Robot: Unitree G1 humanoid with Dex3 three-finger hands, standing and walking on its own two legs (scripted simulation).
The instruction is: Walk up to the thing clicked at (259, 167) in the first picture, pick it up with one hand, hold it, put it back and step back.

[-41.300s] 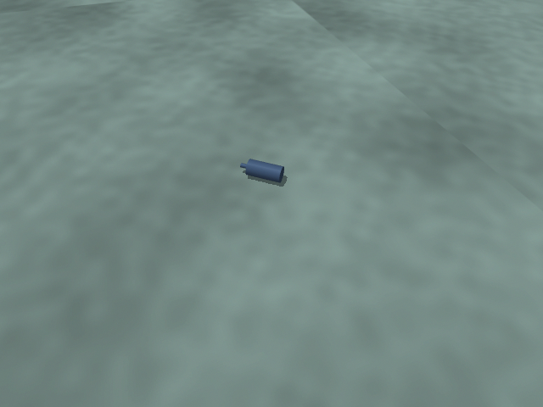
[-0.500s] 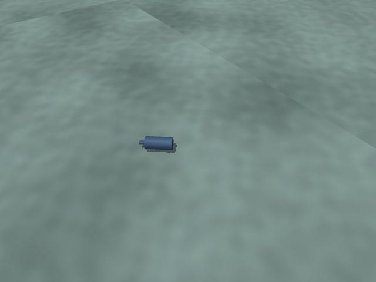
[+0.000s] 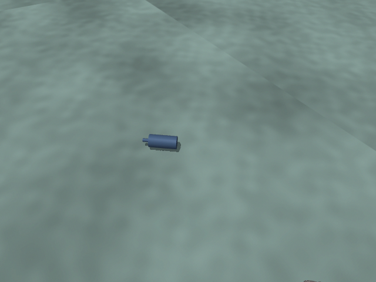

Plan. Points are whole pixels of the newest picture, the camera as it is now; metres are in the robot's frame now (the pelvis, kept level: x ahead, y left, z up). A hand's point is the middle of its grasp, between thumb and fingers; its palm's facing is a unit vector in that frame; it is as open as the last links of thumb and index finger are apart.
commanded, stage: step back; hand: left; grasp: from above
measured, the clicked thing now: (159, 141) +1.10 +0.18 -0.72
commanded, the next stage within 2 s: stand in 0.12 s
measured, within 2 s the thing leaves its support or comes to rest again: neither
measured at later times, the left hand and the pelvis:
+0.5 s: hand out of the picture +0.08 +0.25 -0.15, palm faces -0.03 -0.95 -0.33, open 7.3 cm; pelvis -0.01 +0.00 +0.01, yaw +0 degrees
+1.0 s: hand out of the picture +0.06 +0.25 -0.14, palm faces -0.02 -0.94 -0.34, open 7.3 cm; pelvis -0.01 +0.00 +0.01, yaw +0 degrees
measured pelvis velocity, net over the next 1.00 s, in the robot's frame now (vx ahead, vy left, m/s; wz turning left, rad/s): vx -0.01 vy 0.00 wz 0.00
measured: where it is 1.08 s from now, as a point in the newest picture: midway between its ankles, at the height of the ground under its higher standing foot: outside the picture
